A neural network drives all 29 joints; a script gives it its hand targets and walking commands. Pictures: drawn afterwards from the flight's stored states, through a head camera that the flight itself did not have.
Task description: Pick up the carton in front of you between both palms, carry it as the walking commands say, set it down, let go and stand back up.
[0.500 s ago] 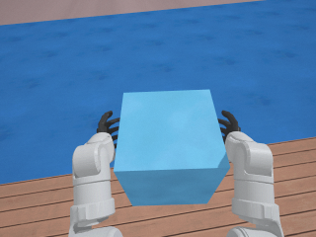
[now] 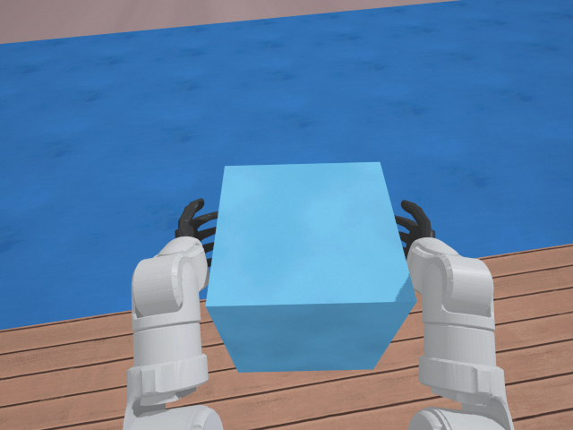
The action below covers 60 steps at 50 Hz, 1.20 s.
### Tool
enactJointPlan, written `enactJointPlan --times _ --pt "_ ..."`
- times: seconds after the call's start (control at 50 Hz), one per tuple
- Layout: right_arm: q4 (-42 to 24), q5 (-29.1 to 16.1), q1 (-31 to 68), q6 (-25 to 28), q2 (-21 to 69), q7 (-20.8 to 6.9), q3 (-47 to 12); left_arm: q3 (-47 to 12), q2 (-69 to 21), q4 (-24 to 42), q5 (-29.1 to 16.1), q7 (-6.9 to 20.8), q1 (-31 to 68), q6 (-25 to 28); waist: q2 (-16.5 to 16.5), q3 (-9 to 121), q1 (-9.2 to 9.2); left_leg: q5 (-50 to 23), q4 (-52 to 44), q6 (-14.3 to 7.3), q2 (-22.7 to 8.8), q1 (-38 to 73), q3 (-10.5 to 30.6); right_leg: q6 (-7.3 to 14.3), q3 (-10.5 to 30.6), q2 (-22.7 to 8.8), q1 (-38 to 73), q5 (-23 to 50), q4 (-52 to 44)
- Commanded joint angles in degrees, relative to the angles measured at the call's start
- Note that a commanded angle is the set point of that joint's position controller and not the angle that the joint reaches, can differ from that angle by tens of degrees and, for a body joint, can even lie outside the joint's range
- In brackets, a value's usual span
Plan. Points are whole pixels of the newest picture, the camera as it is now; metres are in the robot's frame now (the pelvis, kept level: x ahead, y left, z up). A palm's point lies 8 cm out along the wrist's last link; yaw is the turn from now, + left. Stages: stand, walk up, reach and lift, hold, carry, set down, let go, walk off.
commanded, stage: carry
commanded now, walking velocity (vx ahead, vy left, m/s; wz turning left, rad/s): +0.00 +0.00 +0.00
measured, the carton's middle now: (304, 274) +0.32 +0.00 +0.06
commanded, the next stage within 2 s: none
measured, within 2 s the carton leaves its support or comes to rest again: neither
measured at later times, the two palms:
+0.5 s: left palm (190, 244) +0.34 +0.15 +0.13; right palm (411, 244) +0.33 -0.15 +0.11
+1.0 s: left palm (188, 237) +0.35 +0.16 +0.12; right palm (403, 237) +0.34 -0.14 +0.11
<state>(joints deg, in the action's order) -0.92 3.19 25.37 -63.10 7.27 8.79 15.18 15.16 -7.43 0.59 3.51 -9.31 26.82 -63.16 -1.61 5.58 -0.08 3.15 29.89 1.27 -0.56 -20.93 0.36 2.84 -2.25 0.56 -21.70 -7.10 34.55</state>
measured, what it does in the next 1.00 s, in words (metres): stands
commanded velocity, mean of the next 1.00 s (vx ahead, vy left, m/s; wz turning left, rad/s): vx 0.00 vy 0.00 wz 0.00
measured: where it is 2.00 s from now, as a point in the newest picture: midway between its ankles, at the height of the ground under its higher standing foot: outside the picture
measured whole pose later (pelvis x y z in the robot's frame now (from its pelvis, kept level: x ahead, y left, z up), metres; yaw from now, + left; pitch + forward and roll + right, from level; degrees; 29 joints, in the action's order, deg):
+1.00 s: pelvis +0.03 +0.01 +0.00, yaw -1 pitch +3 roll +0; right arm -2.5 3.2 24.7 -63.2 7.2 8.8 14.6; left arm 14.8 -7.6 1.6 3.2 -9.3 26.2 -62.8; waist -1.2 6.2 0.0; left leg 6.8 31.9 0.2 -0.2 -21.0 -0.9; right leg 1.6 -1.1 0.2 -21.2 -9.6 35.0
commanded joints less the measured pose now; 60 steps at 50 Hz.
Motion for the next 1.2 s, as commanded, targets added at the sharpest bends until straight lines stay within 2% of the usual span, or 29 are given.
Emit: enactJointPlan --times 0.0,0.06,0.08,0.12,0.18,0.2,0.24,0.26,0.3,0.4,0.44,0.46,0.48,0.52,0.56,0.58,0.64,0.68,0.7,0.78,0.82,0.84,0.88,0.94,0.96,1.0,1.1,1.16,1.18 --pt "-3.84 -8.64 35.04 0.94 41.43 -1.08 -34.18 -33.89 -44.01 1.77 -10.40 2.00 32.63 0.28 -0.22 17.11 -0.05 -0.96 -4.10 -4.67 -6.85 7.54 5.93 1.52 7.25 -7.48 3.81 -1.27 -5.64" --pt "-5.22 -9.61 36.18 0.93 43.64 -1.14 -33.74 -35.33 -45.14 4.44 -11.94 2.21 34.00 0.48 0.26 18.08 1.05 2.85 -2.65 -4.65 -5.75 6.99 4.68 0.94 7.17 -6.97 5.31 0.07 -6.49" --pt "-3.43 -9.51 33.94 0.49 42.63 -1.16 -33.44 -33.86 -44.55 2.64 -11.88 2.11 32.47 0.24 5.21 14.25 -0.24 7.98 -5.20 -3.95 -5.78 4.61 5.67 1.09 8.06 -7.08 0.79 -6.57 -9.01" --pt "-3.21 -9.22 35.27 0.48 42.24 -1.22 -34.96 -34.76 -44.64 3.64 -11.09 2.18 33.41 0.37 4.92 13.80 -0.02 11.03 -5.24 -4.04 -5.19 4.35 5.44 1.14 9.42 -7.79 0.67 -12.51 -10.96" --pt "-3.61 -9.73 34.56 0.74 43.20 -1.42 -34.11 -34.25 -44.30 2.54 -10.44 2.15 32.59 0.62 2.94 16.24 0.86 -0.03 -1.54 -3.74 -4.83 6.38 3.51 1.11 8.00 -7.76 3.92 4.49 -7.47" --pt "-3.34 -9.48 33.64 1.06 43.11 -1.30 -33.61 -35.02 -45.04 2.94 -11.46 1.99 32.18 0.93 -1.05 19.20 0.07 -3.91 -1.69 -3.79 -5.88 7.16 3.88 1.91 7.91 -7.89 6.54 9.23 -5.22" --pt "-3.45 -10.37 34.99 1.14 43.31 -1.79 -35.68 -34.71 -42.96 3.12 -9.93 1.66 31.46 0.93 -0.13 18.34 0.79 -11.19 0.13 -4.66 -6.92 7.58 3.93 1.01 6.72 -7.08 6.39 15.14 -4.26" --pt "-4.13 -10.14 33.50 1.15 42.25 -1.69 -34.55 -34.10 -44.70 4.37 -11.12 1.62 32.40 0.97 3.83 19.33 0.39 -6.73 -1.58 -4.36 -6.41 6.29 4.49 1.16 5.65 -6.39 7.12 9.41 -4.65" --pt "-6.93 -10.77 34.74 1.45 42.15 -1.72 -34.87 -35.71 -44.29 4.75 -11.15 1.76 31.73 0.88 -0.50 20.09 0.00 -11.97 -1.39 -4.85 -7.11 8.95 4.96 0.95 7.15 -6.94 6.35 12.09 -2.92" --pt "-2.78 -9.14 34.04 0.29 43.52 -1.27 -34.53 -34.32 -43.14 3.21 -10.84 1.68 31.99 0.52 2.28 20.93 1.14 -18.73 0.93 -5.88 -7.70 11.04 4.68 1.58 6.46 -6.87 6.75 14.26 -1.97" --pt "-7.38 -12.06 36.04 1.18 44.61 -1.68 -36.69 -35.79 -43.91 6.34 -11.80 2.16 31.96 0.95 1.25 22.86 -0.93 -9.65 -0.48 -5.01 -6.67 10.77 4.16 2.66 7.98 -8.33 6.72 11.79 -2.01" --pt "-5.28 -10.54 32.96 0.94 42.89 -1.63 -35.83 -35.45 -44.61 3.98 -11.98 2.00 32.39 0.55 3.57 19.52 0.48 -4.77 -2.29 -5.41 -6.88 7.73 5.39 1.94 7.36 -7.33 4.64 4.51 -4.65" --pt "-7.81 -10.44 34.69 1.10 42.30 -1.67 -34.80 -36.75 -45.26 6.26 -12.48 2.44 33.09 0.47 0.14 19.53 0.04 -1.85 -1.07 -4.92 -5.81 10.26 4.07 2.23 10.05 -8.23 3.51 4.21 -5.57" --pt "-5.85 -8.70 33.79 0.56 43.07 -1.32 -35.45 -35.79 -43.33 5.20 -11.46 2.61 32.78 0.44 5.58 15.40 0.31 3.38 -3.32 -4.09 -5.65 6.86 4.74 1.73 8.74 -8.08 2.89 -1.22 -7.26" --pt "-4.82 -9.55 33.59 0.53 42.61 -1.61 -34.96 -35.61 -44.50 2.81 -11.73 2.55 30.62 0.28 2.08 15.89 -0.16 6.26 -4.04 -4.72 -6.01 6.20 5.39 1.23 8.53 -7.30 3.23 -6.68 -8.38" --pt "-6.26 -9.01 34.09 0.50 42.10 -1.69 -34.54 -34.66 -44.01 3.88 -10.20 2.33 31.10 0.48 4.45 12.62 0.15 9.00 -4.78 -4.49 -6.17 5.80 5.36 0.97 9.09 -6.77 -0.79 -10.15 -9.79" --pt "-3.00 -9.42 33.07 0.62 40.56 -1.99 -33.51 -35.50 -42.72 3.90 -9.97 2.15 32.72 0.09 -2.15 12.62 0.53 9.85 -6.90 -4.89 -6.54 3.04 6.32 0.82 8.08 -6.70 3.55 -7.76 -7.82" --pt "-3.86 -8.20 34.18 0.33 40.18 -1.48 -34.00 -33.83 -42.22 2.66 -9.77 2.29 31.66 -0.05 2.19 13.74 -0.36 7.96 -7.14 -4.93 -7.49 3.56 7.37 0.10 6.58 -5.78 5.70 -4.04 -5.62" --pt "-3.50 -8.94 33.45 0.49 41.85 -1.25 -33.75 -34.85 -44.59 3.11 -10.70 2.02 32.47 0.16 -0.37 15.81 0.86 6.87 -6.89 -5.33 -7.61 3.87 6.22 0.31 6.96 -5.84 5.36 -3.85 -6.19" --pt "-5.40 -9.67 34.82 1.34 42.72 -1.09 -34.56 -35.28 -44.06 4.57 -11.63 2.03 32.48 0.85 1.81 17.53 0.06 -5.49 -0.70 -4.07 -5.91 8.79 3.44 1.06 7.45 -8.00 4.26 11.03 -5.27" --pt "-5.52 -8.63 32.99 0.85 40.75 -1.08 -34.42 -34.47 -43.50 2.99 -10.78 1.91 29.91 0.26 -0.12 16.78 0.73 -3.37 -1.83 -4.31 -6.51 6.49 4.31 0.44 6.70 -7.02 6.40 6.20 -5.15" --pt "-4.57 -10.18 34.60 0.48 43.22 -1.32 -34.72 -32.61 -41.72 2.49 -9.72 1.79 28.94 0.51 3.88 17.89 -0.01 -2.50 -1.80 -4.07 -6.46 7.81 4.59 1.01 8.02 -7.30 6.10 5.56 -5.25" --pt "-5.35 -9.99 33.63 0.85 42.74 -1.36 -34.53 -35.79 -43.99 5.86 -12.06 2.12 32.93 0.77 0.79 16.68 -0.74 -2.43 -2.33 -3.78 -6.18 8.55 4.75 0.79 7.59 -6.94 3.42 3.70 -4.46" --pt "-4.69 -10.11 34.67 0.96 42.79 -1.21 -34.91 -33.46 -42.87 3.22 -10.34 1.86 30.68 0.64 4.62 17.19 -0.41 -2.95 -1.67 -4.23 -5.51 6.02 4.46 0.77 6.56 -7.68 5.75 6.57 -4.35" --pt "-5.61 -9.16 33.25 1.07 41.44 -1.35 -33.39 -35.07 -44.27 3.42 -11.09 1.94 29.97 0.59 0.13 17.62 0.17 -8.25 -0.49 -4.12 -6.04 7.69 3.70 0.60 6.98 -7.48 6.19 9.74 -4.21" --pt "-6.67 -10.51 34.40 1.08 42.97 -1.58 -35.39 -35.41 -45.25 4.87 -12.02 2.12 31.94 0.81 3.24 19.31 -0.73 -9.43 -0.90 -4.80 -6.96 6.97 5.74 0.95 6.08 -7.25 7.52 9.49 -3.01" --pt "-5.25 -10.26 31.42 1.27 43.40 -1.91 -35.16 -37.10 -43.83 8.74 -11.17 1.62 33.69 1.02 -1.88 20.28 -0.32 -17.07 0.58 -5.28 -8.20 9.95 4.86 0.22 5.80 -6.19 7.16 12.22 -2.27" --pt "-6.09 -10.74 32.52 1.10 44.41 -1.66 -36.32 -35.88 -42.71 8.78 -10.66 1.66 30.79 1.15 2.27 22.79 -0.56 -20.40 2.44 -5.91 -7.54 11.05 4.89 0.84 6.60 -6.87 8.82 18.96 -0.86" --pt "-5.96 -9.98 31.05 1.48 41.87 -1.65 -34.83 -38.32 -44.03 7.77 -12.68 1.97 32.42 0.83 -1.96 21.98 -0.31 -21.83 2.21 -5.47 -6.87 12.19 3.96 0.22 5.50 -6.93 7.94 16.91 -1.21"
